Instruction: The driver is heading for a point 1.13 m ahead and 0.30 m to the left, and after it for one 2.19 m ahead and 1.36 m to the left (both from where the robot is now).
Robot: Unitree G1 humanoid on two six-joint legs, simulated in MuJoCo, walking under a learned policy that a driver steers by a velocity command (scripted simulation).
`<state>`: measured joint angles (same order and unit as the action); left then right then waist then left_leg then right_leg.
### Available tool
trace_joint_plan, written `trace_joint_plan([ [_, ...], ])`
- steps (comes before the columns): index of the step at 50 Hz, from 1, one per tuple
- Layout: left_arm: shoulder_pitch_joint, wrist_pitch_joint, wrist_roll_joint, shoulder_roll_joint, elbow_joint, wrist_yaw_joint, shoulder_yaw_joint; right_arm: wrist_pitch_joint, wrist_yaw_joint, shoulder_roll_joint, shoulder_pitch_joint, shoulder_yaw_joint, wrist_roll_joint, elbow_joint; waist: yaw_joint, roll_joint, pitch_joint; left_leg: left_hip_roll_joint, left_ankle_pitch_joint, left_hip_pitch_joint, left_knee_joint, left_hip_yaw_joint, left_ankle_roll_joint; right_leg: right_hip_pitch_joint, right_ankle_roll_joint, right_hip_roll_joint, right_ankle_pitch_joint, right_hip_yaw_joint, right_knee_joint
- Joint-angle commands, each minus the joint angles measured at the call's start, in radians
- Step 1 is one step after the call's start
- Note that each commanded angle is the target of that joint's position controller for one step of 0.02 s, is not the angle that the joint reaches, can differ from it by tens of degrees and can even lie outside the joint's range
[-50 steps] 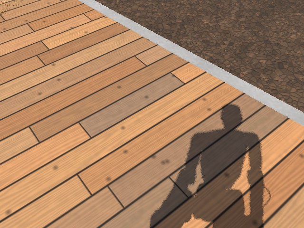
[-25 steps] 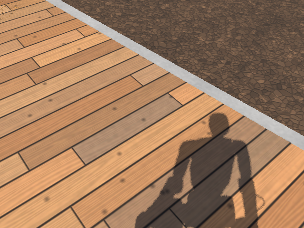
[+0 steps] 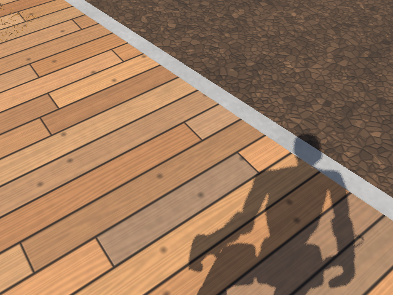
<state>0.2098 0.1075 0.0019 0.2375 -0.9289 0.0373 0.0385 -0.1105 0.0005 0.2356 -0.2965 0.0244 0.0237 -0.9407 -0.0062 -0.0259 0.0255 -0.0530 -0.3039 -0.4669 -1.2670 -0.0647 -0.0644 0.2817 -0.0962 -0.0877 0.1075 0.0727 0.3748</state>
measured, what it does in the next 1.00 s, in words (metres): walks ahead, turning left: left foot, then right foot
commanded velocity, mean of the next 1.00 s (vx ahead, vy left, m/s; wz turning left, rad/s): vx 0.50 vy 0.00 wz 0.37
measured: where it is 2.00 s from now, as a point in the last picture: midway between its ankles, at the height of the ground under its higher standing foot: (122, 176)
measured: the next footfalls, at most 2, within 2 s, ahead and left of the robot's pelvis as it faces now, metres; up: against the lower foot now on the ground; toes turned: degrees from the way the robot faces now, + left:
left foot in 0.38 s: +0.37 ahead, +0.18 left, +0.00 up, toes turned +7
right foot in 0.90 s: +0.71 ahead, +0.07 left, +0.00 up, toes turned +25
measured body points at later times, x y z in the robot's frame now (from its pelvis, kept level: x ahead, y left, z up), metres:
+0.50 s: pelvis +0.27 +0.10 -0.01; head +0.31 +0.11 +0.44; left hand +0.30 +0.37 -0.15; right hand +0.44 -0.15 -0.11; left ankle +0.33 +0.17 -0.74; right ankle +0.18 -0.07 -0.64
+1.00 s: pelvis +0.56 +0.12 -0.01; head +0.59 +0.13 +0.44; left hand +0.64 +0.43 -0.09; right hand +0.70 -0.12 -0.13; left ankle +0.38 +0.18 -0.66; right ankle +0.67 +0.06 -0.74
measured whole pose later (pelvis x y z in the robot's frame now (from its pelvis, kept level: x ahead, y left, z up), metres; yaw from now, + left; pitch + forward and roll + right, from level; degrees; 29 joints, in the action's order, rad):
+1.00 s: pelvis +0.56 +0.12 -0.01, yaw +24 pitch +3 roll -1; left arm 0.09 0.13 0.00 0.26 -0.76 0.02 0.05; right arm -0.05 -0.02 0.27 -0.37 0.05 0.03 -0.81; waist 0.04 -0.02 0.00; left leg 0.08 -0.47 -0.29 -1.09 -0.16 -0.05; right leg 0.40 -0.04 -0.05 0.14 0.00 0.49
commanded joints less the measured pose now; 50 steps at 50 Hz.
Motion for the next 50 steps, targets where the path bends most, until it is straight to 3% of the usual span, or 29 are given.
trace_joint_plan([
  [1, -0.013, 0.024, 0.001, 0.059, 0.026, 0.005, 0.002, 0.02, -0.015, 0.039, -0.114, 0.018, -0.004, 0.031, 0.059, 0.07, -0.006, -0.089, 0.051, -0.069, 0.06, -0.013, 0.019, 0.022, -0.176, 0.27, -0.037, -0.26, -0.272],
  [3, 0.024, 0.024, 0.004, 0.101, 0.009, -0.009, 0.01, 0.024, -0.022, 0.056, -0.021, 0.023, -0.02, 0.073, 0.045, 0.073, 0.022, -0.108, 0.135, -0.136, 0.168, 0.002, 0.047, 0.034, -0.181, 0.267, -0.049, -0.229, -0.292],
  [5, 0.07, 0.017, 0.0, 0.127, -0.001, -0.024, 0.016, 0.021, -0.022, 0.058, 0.075, 0.022, -0.023, 0.104, 0.015, 0.064, 0.025, -0.113, 0.25, -0.19, 0.312, 0.009, 0.058, -0.01, -0.167, 0.266, -0.062, -0.216, -0.292],
  [9, 0.136, 0.008, -0.011, 0.162, -0.02, -0.035, 0.023, 0.014, -0.008, 0.044, 0.212, 0.015, -0.011, 0.136, -0.039, 0.072, 0.017, -0.073, 0.398, -0.164, 0.565, 0.048, 0.057, -0.11, -0.118, 0.262, -0.076, -0.141, -0.274],
  [14, 0.193, -0.008, -0.014, 0.165, -0.059, -0.036, 0.029, 0.017, 0.025, 0.058, 0.33, 0.012, 0.004, 0.2, -0.073, 0.074, 0.049, -0.054, 0.296, -0.233, 0.664, 0.041, 0.013, -0.315, -0.095, 0.346, -0.065, -0.114, -0.218],
  [16, 0.177, -0.02, -0.015, 0.179, -0.058, -0.039, 0.036, 0.014, 0.039, 0.07, 0.329, 0.015, 0.003, 0.22, -0.057, 0.082, 0.044, -0.036, 0.203, -0.214, 0.682, 0.06, -0.02, -0.369, -0.075, 0.367, -0.138, -0.095, -0.161],
  [17, 0.151, -0.026, -0.016, 0.191, -0.05, -0.041, 0.039, 0.013, 0.045, 0.084, 0.293, 0.022, 0.001, 0.22, -0.029, 0.091, 0.02, -0.009, 0.167, -0.141, 0.695, 0.088, -0.039, -0.368, -0.06, 0.362, -0.274, -0.07, -0.099],
  [18, 0.121, -0.034, -0.015, 0.194, -0.039, -0.043, 0.038, 0.012, 0.047, 0.108, 0.198, 0.039, -0.003, 0.2, 0.028, 0.089, -0.039, 0.034, 0.174, 0.009, 0.721, 0.13, -0.06, -0.343, -0.036, 0.334, -0.462, -0.025, 0.029],
  [19, 0.121, -0.041, -0.004, 0.17, -0.024, -0.048, 0.029, 0.014, 0.043, 0.163, 0.024, 0.072, -0.002, 0.147, 0.095, 0.057, -0.136, 0.076, 0.196, 0.24, 0.736, 0.134, -0.088, -0.265, -0.004, 0.278, -0.557, 0.029, 0.254],
  [20, 0.154, -0.03, 0.012, 0.12, 0.019, -0.051, 0.007, 0.018, 0.033, 0.283, -0.141, 0.109, -0.007, 0.125, 0.126, -0.107, -0.259, -0.134, 0.17, 0.598, 0.754, -0.219, -0.2, 0.073, 0.059, 0.187, -0.308, 0.083, 0.643],
  [21, 0.204, 0.006, 0.024, 0.029, 0.029, -0.037, -0.026, 0.017, 0.039, 0.306, -0.171, 0.107, -0.004, 0.122, 0.083, -0.282, -0.353, -0.285, 0.025, 0.837, 0.927, -0.682, -0.316, 0.41, 0.091, 0.019, 0.423, -0.043, 0.888],
  [22, 0.126, 0.039, -0.013, 0.14, 0.04, -0.024, 0.001, 0.014, 0.037, 0.213, -0.17, 0.083, -0.007, 0.127, 0.109, -0.188, -0.311, -0.272, -0.008, 0.827, 0.969, -0.671, -0.275, 0.527, 0.059, 0.079, 0.41, -0.167, 0.98],
  [23, 0.045, 0.058, -0.034, 0.171, 0.072, -0.02, 0.008, 0.013, 0.033, 0.184, -0.092, 0.075, -0.011, 0.149, 0.094, -0.13, -0.194, -0.241, 0.098, 0.705, 0.97, -0.529, -0.237, 0.565, 0.037, 0.123, 0.312, -0.157, 0.962],
  [24, 0.009, 0.061, -0.021, 0.168, 0.079, -0.027, 0.01, 0.015, 0.034, 0.164, -0.014, 0.069, -0.016, 0.176, 0.062, -0.019, -0.145, -0.204, 0.205, 0.57, 0.981, -0.421, -0.218, 0.518, 0.036, 0.164, 0.23, -0.15, 0.901],
  [25, 0.006, 0.055, -0.005, 0.165, 0.082, -0.034, 0.018, 0.017, 0.035, 0.142, 0.038, 0.062, -0.023, 0.199, 0.024, 0.011, -0.113, -0.174, 0.308, 0.453, 1.003, -0.349, -0.207, 0.447, 0.043, 0.193, 0.182, -0.153, 0.824],
  [27, 0.021, 0.027, 0.002, 0.143, 0.095, -0.036, 0.023, 0.016, 0.033, 0.124, 0.061, 0.056, -0.024, 0.212, -0.017, -0.014, -0.097, -0.13, 0.393, 0.346, 1.043, -0.284, -0.207, 0.36, 0.066, 0.205, 0.155, -0.152, 0.739],
  [30, -0.05, 0.005, 0.016, 0.121, 0.134, -0.046, 0.025, 0.014, 0.012, 0.167, 0.004, 0.069, -0.01, 0.202, -0.011, -0.015, -0.054, -0.1, 0.474, 0.29, 1.067, -0.216, -0.213, 0.386, 0.115, 0.181, 0.048, -0.128, 0.586],
  [35, -0.245, 0.012, 0.006, 0.087, 0.204, -0.039, 0.016, 0.026, -0.014, 0.173, -0.087, 0.074, -0.005, 0.182, 0.053, -0.057, -0.021, -0.047, 0.352, 0.272, 1.055, -0.191, -0.148, 0.336, 0.122, 0.116, -0.21, -0.123, 0.239],
  [40, -0.34, 0.029, -0.004, 0.115, 0.262, -0.02, 0.021, 0.038, -0.022, 0.171, -0.139, 0.077, 0.003, 0.162, 0.077, -0.064, -0.004, -0.088, 0.302, 0.38, 0.979, -0.295, -0.131, 0.307, 0.101, 0.092, -0.194, -0.152, 0.103],
  [43, -0.283, 0.044, -0.007, 0.148, 0.258, -0.016, 0.033, 0.056, -0.032, 0.181, -0.108, 0.084, -0.002, 0.175, 0.039, -0.095, -0.021, -0.106, 0.384, 0.419, 0.893, -0.352, -0.118, 0.202, 0.074, 0.081, -0.072, -0.146, 0.071],
  [44, -0.193, 0.049, -0.004, 0.167, 0.236, -0.021, 0.045, 0.06, -0.031, 0.172, -0.085, 0.081, -0.003, 0.187, -0.005, -0.1, -0.066, -0.07, 0.477, 0.406, 0.82, -0.343, -0.102, 0.069, 0.051, 0.068, -0.068, -0.122, 0.034],
  [45, -0.054, 0.052, 0.008, 0.201, 0.208, -0.026, 0.059, 0.059, -0.024, 0.139, -0.057, 0.067, -0.012, 0.206, -0.07, -0.078, -0.179, -0.019, 0.513, 0.343, 0.65, -0.293, -0.074, -0.156, 0.004, 0.136, -0.09, -0.159, 0.059],
  [46, 0.125, 0.045, 0.014, 0.258, 0.193, -0.033, 0.071, 0.055, -0.022, 0.093, -0.068, 0.047, -0.034, 0.225, -0.125, 0.043, -0.335, 0.065, 0.272, 0.186, 0.367, -0.195, -0.034, -0.438, -0.057, 0.305, -0.068, -0.345, 0.089],
  [47, 0.176, 0.031, 0.014, 0.3, 0.15, -0.024, 0.085, 0.042, -0.015, 0.032, -0.259, 0.03, 0.005, 0.228, -0.027, 0.423, -0.412, 0.177, -0.288, -0.18, 0.084, -0.131, 0.023, -0.708, -0.219, 0.5, 0.11, -0.813, -0.01],
  [48, 0.145, 0.029, -0.009, 0.19, 0.168, -0.02, 0.063, 0.039, -0.018, 0.131, -0.25, 0.043, 0.02, 0.184, -0.051, 0.268, -0.312, 0.097, -0.257, -0.284, -0.028, -0.17, 0.024, -0.636, -0.188, 0.485, 0.298, -0.843, -0.059],
  [49, 0.094, 0.025, -0.014, 0.135, 0.177, -0.021, 0.05, 0.041, -0.017, 0.175, -0.127, 0.054, 0.014, 0.197, -0.073, 0.14, -0.175, 0.068, -0.16, -0.301, -0.036, -0.144, 0.027, -0.491, -0.143, 0.439, 0.268, -0.674, -0.074],
  [50, 0.038, 0.019, -0.005, 0.133, 0.183, -0.018, 0.043, 0.04, -0.019, 0.165, -0.056, 0.054, 0.001, 0.213, -0.049, 0.046, -0.096, 0.03, -0.089, -0.261, -0.003, -0.104, 0.032, -0.344, -0.124, 0.397, 0.152, -0.559, -0.1],
])
Velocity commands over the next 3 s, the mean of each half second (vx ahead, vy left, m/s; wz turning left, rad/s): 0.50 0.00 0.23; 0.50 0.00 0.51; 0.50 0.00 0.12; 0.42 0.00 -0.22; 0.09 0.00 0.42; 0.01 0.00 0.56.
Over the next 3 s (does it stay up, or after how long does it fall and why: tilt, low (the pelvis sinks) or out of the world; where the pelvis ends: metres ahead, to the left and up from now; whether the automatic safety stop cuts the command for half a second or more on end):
stays up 1.09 0.39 0.00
